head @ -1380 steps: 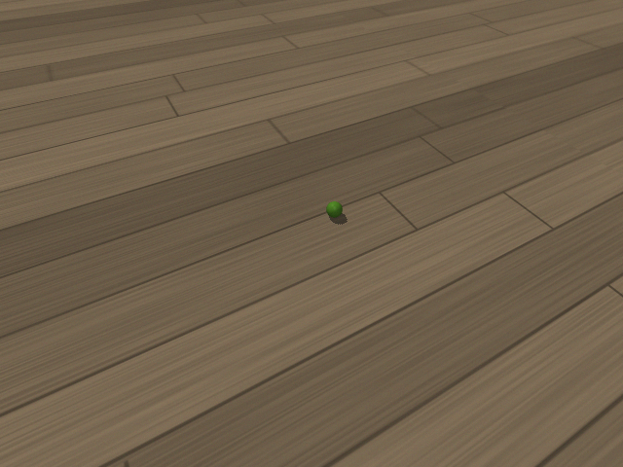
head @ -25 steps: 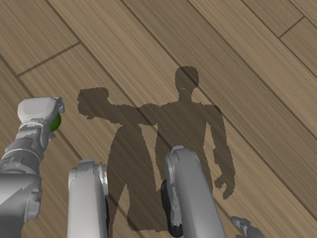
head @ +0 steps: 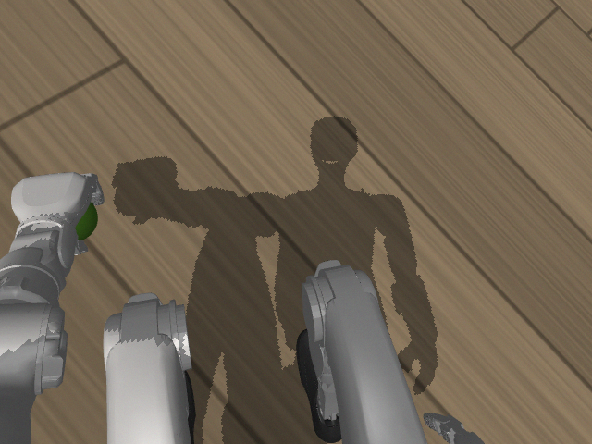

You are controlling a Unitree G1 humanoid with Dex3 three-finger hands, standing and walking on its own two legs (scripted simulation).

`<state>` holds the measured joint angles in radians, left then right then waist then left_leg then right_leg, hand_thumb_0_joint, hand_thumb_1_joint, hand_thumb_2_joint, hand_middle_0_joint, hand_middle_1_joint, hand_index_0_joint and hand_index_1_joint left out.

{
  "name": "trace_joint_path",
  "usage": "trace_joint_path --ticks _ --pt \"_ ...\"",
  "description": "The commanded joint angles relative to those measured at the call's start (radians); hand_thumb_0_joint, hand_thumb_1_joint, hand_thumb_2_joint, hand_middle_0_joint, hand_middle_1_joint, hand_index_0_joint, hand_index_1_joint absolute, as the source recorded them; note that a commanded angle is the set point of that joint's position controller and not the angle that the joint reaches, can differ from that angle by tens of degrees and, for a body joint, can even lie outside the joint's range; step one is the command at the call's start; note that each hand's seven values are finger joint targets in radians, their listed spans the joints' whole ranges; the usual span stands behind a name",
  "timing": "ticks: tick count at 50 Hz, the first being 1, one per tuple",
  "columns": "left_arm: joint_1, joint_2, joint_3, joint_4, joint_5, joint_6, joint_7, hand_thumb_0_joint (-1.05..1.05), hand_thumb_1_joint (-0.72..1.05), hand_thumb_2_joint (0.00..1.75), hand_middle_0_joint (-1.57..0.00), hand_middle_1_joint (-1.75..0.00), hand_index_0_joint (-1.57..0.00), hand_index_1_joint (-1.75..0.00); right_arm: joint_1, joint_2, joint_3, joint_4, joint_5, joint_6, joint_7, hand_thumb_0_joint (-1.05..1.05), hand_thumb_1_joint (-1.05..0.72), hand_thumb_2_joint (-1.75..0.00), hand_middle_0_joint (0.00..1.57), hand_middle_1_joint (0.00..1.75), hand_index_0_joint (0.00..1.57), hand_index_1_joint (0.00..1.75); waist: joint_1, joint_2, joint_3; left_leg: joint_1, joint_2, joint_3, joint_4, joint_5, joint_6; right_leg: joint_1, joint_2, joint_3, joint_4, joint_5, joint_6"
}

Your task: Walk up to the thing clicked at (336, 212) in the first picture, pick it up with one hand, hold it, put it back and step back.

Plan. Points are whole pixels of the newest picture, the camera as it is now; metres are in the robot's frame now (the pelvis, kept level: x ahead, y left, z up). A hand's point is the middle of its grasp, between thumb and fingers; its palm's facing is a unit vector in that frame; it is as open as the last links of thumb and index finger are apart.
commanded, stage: lower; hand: left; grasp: from above
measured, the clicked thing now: (69, 218) +0.46 +0.25 -0.19
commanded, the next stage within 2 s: rest in 0.24 s
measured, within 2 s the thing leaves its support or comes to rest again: neither
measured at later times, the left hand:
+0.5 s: hand (87, 229) +0.45 +0.24 -0.24, palm faces -0.45 -0.06 -0.89, open 9.0 cm
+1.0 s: hand (95, 231) +0.46 +0.24 -0.28, palm faces -0.45 -0.09 -0.89, open 9.0 cm
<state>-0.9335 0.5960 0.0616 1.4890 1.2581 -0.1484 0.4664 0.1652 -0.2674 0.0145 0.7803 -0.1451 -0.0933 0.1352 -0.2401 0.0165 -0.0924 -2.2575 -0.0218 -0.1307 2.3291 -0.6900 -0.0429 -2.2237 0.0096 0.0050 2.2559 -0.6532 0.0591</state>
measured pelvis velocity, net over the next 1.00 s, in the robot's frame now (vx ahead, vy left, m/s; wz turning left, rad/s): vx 0.01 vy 0.01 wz -0.08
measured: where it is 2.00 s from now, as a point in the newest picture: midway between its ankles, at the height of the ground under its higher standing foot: (253, 425)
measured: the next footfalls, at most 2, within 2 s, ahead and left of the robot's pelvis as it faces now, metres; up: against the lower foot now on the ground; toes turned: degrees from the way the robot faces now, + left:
none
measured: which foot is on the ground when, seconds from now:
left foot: down 0.00-1.00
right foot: down 0.00-1.00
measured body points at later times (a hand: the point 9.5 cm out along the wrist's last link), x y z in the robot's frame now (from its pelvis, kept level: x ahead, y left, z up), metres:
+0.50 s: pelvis +0.01 +0.00 -0.03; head +0.25 +0.06 +0.34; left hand +0.47 +0.24 -0.18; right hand +0.04 -0.28 -0.13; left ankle +0.08 +0.13 -0.32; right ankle +0.10 -0.14 -0.32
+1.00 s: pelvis +0.01 +0.01 -0.06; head +0.26 +0.07 +0.31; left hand +0.48 +0.24 -0.22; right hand +0.01 -0.27 -0.13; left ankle +0.08 +0.13 -0.32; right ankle +0.10 -0.14 -0.32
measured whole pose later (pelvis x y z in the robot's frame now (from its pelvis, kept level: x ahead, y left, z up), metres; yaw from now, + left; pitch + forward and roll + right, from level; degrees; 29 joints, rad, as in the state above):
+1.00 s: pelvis +0.01 +0.01 -0.06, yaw -5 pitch +31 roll -10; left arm -0.97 0.78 0.17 1.70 1.33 -0.22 0.65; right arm 0.14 -0.31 0.11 0.79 -0.26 -0.18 0.26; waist -0.34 -0.05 0.05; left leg -2.36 -0.03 -0.22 2.55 -0.73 -0.05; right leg -2.30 0.04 -0.05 2.41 -0.66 0.08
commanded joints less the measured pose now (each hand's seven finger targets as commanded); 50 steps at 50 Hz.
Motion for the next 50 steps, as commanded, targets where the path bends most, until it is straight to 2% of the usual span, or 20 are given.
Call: trace_joint_path --ticks 1,5,9,11,14,20,23,28,29,30,33,34,35,38,40,41,42,45,48,50 --pt "-0.34 0.24 0.021 -0.118 -0.01 -0.009 0.047 0.0 0.55 0.83 -0.96 -0.71 -0.96 -0.71 0.199 -0.24 -0.072 -0.009 0.001 -0.006 -0.01 0.0 -0.91 -0.9 0.2 0.3 0.2 0.3 -0.011 0.217 -0.652 0.46 -0.009 0.127 -0.23 0.139 0.069 0.335 0.012 -0.125 -0.215 0.171 -0.09" --pt "-0.331 0.231 0.017 -0.072 -0.001 -0.025 0.052 0.0 0.57 0.83 -0.96 -0.73 -0.96 -0.72 0.209 -0.242 -0.059 -0.004 -0.01 -0.01 -0.001 0.0 -0.91 -0.9 0.2 0.3 0.2 0.3 -0.031 0.192 -0.632 0.44 -0.009 0.126 -0.195 0.157 0.071 0.339 0.013 -0.132 -0.199 0.19 -0.084" --pt "-0.322 0.254 0.026 -0.055 0.008 -0.04 0.074 0.0 0.58 0.8 -0.97 -0.71 -0.98 -0.71 0.196 -0.247 -0.054 -0.005 -0.016 -0.012 0.004 0.0 -0.91 -0.9 0.2 0.3 0.2 0.3 -0.02 0.22 -0.64 0.433 -0.01 0.125 -0.181 0.158 0.068 0.341 0.019 -0.137 -0.174 0.191 -0.086" --pt "-0.381 0.276 0.039 -0.088 0.016 -0.052 0.089 0.0 0.62 0.83 -0.99 -0.75 -1.0 -0.74 0.204 -0.251 -0.055 0.005 -0.026 -0.017 0.009 0.0 -0.91 -0.9 0.2 0.3 0.2 0.3 -0.042 0.235 -0.643 0.447 -0.008 0.12 -0.167 0.156 0.066 0.319 0.021 -0.145 -0.162 0.191 -0.086" --pt "-0.345 0.29 0.051 -0.066 0.019 -0.05 0.111 0.0 0.6 0.83 -0.98 -0.74 -0.99 -0.73 0.18 -0.258 -0.053 -0.004 -0.028 -0.018 0.015 0.0 -0.91 -0.9 0.2 0.3 0.2 0.3 -0.03 0.258 -0.649 0.445 -0.009 0.12 -0.161 0.153 0.065 0.307 0.024 -0.148 -0.147 0.189 -0.088" --pt "-0.346 0.298 0.07 -0.069 0.029 -0.043 0.15 0.0 0.59 0.81 -0.98 -0.68 -0.98 -0.67 0.182 -0.269 -0.05 0.006 -0.046 -0.028 0.034 0.0 -0.9 -0.9 0.2 0.3 0.2 0.3 -0.053 0.298 -0.638 0.459 -0.005 0.109 -0.142 0.168 0.062 0.281 0.026 -0.167 -0.12 0.207 -0.082" --pt "-0.354 0.279 0.051 -0.003 0.033 -0.039 0.156 0.0 0.59 0.8 -0.96 -0.68 -0.97 -0.68 0.182 -0.265 -0.033 0.014 -0.061 -0.038 0.052 0.0 -0.9 -0.9 0.2 0.3 0.2 0.3 -0.077 0.282 -0.591 0.421 -0.005 0.109 -0.114 0.161 0.064 0.271 0.028 -0.171 -0.109 0.207 -0.08" --pt "-0.34 0.344 0.108 -0.01 0.032 -0.045 0.176 0.0 0.61 0.77 -0.96 -0.71 -0.98 -0.69 0.189 -0.287 -0.025 0.013 -0.081 -0.052 0.073 0.0 -0.9 -0.9 0.2 0.3 0.2 0.3 -0.081 0.291 -0.607 0.428 -0.005 0.103 -0.085 0.21 0.064 0.305 0.031 -0.185 -0.086 0.259 -0.072" --pt "-0.321 0.323 0.086 0.007 0.032 -0.042 0.174 0.0 0.59 0.78 -0.96 -0.7 -0.97 -0.69 0.183 -0.282 -0.022 0.018 -0.077 -0.049 0.077 0.0 -0.9 -0.9 0.2 0.3 0.2 0.3 -0.072 0.297 -0.61 0.424 -0.003 0.102 -0.087 0.205 0.064 0.313 0.036 -0.183 -0.089 0.255 -0.076" --pt "-0.348 0.336 0.094 0.013 0.034 -0.047 0.175 0.0 0.6 0.78 -0.96 -0.71 -0.97 -0.69 0.178 -0.288 -0.019 0.007 -0.082 -0.053 0.082 0.0 -0.9 -0.9 0.2 0.3 0.2 0.3 -0.093 0.288 -0.603 0.403 -0.004 0.102 -0.073 0.201 0.065 0.314 0.037 -0.184 -0.084 0.257 -0.076" --pt "-0.301 0.362 0.125 0.025 0.03 -0.046 0.184 0.0 0.6 0.81 -0.97 -0.72 -0.98 -0.7 0.181 -0.297 -0.016 0.006 -0.082 -0.055 0.089 0.0 -0.9 -0.9 0.2 0.3 0.2 0.3 -0.07 0.292 -0.612 0.404 -0.005 0.097 -0.076 0.211 0.065 0.327 0.038 -0.189 -0.077 0.263 -0.075" --pt "-0.329 0.369 0.113 0.044 0.04 -0.049 0.184 0.0 0.63 0.8 -0.97 -0.73 -0.99 -0.71 0.176 -0.303 -0.011 0.003 -0.089 -0.06 0.094 0.0 -0.9 -0.9 0.2 0.3 0.2 0.3 -0.091 0.293 -0.573 0.382 -0.005 0.096 -0.065 0.185 0.064 0.296 0.038 -0.196 -0.07 0.236 -0.078" --pt "-0.301 0.368 0.134 0.025 0.038 -0.051 0.188 0.0 0.63 0.81 -0.98 -0.72 -0.99 -0.71 0.18 -0.306 -0.017 0.001 -0.089 -0.058 0.094 0.0 -0.9 -0.9 0.2 0.3 0.2 0.3 -0.078 0.305 -0.594 0.406 -0.004 0.093 -0.075 0.204 0.063 0.308 0.039 -0.198 -0.075 0.251 -0.073" --pt "-0.332 0.359 0.117 0.043 0.045 -0.058 0.193 0.0 0.65 0.79 -0.99 -0.72 -1.01 -0.7 0.175 -0.306 -0.011 0.001 -0.094 -0.061 0.101 0.0 -0.9 -0.9 0.2 0.3 0.2 0.3 -0.105 0.306 -0.567 0.395 -0.002 0.088 -0.062 0.183 0.063 0.287 0.042 -0.205 -0.065 0.239 -0.073" --pt "-0.331 0.399 0.14 0.058 0.052 -0.066 0.201 0.0 0.64 0.79 -0.98 -0.72 -1.0 -0.7 0.191 -0.32 -0.005 0.007 -0.102 -0.066 0.105 0.0 -0.9 -0.9 0.2 0.3 0.2 0.3 -0.113 0.302 -0.553 0.376 -0.003 0.085 -0.049 0.183 0.065 0.299 0.042 -0.208 -0.065 0.241 -0.07" --pt "-0.347 0.37 0.113 0.067 0.053 -0.071 0.197 0.0 0.66 0.78 -0.99 -0.72 -1.01 -0.7 0.174 -0.322 -0.001 -0.003 -0.104 -0.073 0.109 0.0 -0.9 -0.9 0.2 0.3 0.2 0.3 -0.12 0.291 -0.527 0.374 -0.003 0.084 -0.039 0.169 0.063 0.269 0.04 -0.213 -0.061 0.224 -0.074" --pt "-0.321 0.417 0.148 0.063 0.055 -0.075 0.206 0.0 0.65 0.78 -0.99 -0.72 -1.01 -0.7 0.189 -0.323 -0.004 0.018 -0.105 -0.071 0.109 0.0 -0.9 -0.9 0.2 0.3 0.2 0.3 -0.11 0.314 -0.55 0.389 0.0 0.08 -0.049 0.183 0.064 0.299 0.045 -0.212 -0.063 0.239 -0.069" --pt "-0.317 0.403 0.145 0.071 0.055 -0.082 0.222 0.0 0.69 0.77 -1.0 -0.73 -1.03 -0.7 0.182 -0.327 0.001 0.014 -0.111 -0.074 0.115 0.0 -0.9 -0.9 0.2 0.3 0.2 0.3 -0.115 0.326 -0.551 0.395 0.001 0.076 -0.044 0.186 0.058 0.293 0.047 -0.22 -0.051 0.241 -0.07" --pt "-0.351 0.349 0.086 0.094 0.053 -0.091 0.227 0.0 0.69 0.77 -1.02 -0.7 -1.03 -0.68 0.157 -0.321 0.012 0.014 -0.115 -0.089 0.124 0.0 -0.9 -0.9 0.2 0.3 0.2 0.3 -0.135 0.327 -0.515 0.382 0.0 0.069 -0.043 0.153 0.058 0.263 0.049 -0.229 -0.055 0.214 -0.069" --pt "-0.34 0.437 0.135 0.107 0.068 -0.09 0.244 0.0 0.7 0.77 -1.01 -0.72 -1.04 -0.7 0.17 -0.338 0.018 0.025 -0.125 -0.093 0.127 0.0 -0.9 -0.9 0.2 0.3 0.2 0.3 -0.134 0.341 -0.516 0.391 0.003 0.068 -0.035 0.154 0.058 0.277 0.051 -0.228 -0.049 0.221 -0.068"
